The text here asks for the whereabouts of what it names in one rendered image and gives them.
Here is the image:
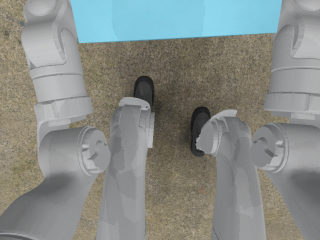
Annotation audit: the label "robot right upper arm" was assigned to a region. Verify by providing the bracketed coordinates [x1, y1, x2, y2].
[249, 122, 320, 240]

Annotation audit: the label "robot left forearm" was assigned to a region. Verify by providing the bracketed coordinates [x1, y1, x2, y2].
[21, 0, 94, 167]

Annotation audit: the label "robot right forearm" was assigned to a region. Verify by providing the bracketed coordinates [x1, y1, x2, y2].
[263, 0, 320, 129]

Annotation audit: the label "carton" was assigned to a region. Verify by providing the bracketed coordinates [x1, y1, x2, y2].
[70, 0, 282, 43]

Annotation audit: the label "robot right shin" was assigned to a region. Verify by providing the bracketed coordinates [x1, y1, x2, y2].
[195, 109, 252, 155]

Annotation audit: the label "robot left thigh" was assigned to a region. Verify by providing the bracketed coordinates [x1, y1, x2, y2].
[95, 104, 155, 240]

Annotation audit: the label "robot left upper arm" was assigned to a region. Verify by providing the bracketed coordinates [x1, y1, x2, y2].
[0, 126, 111, 240]

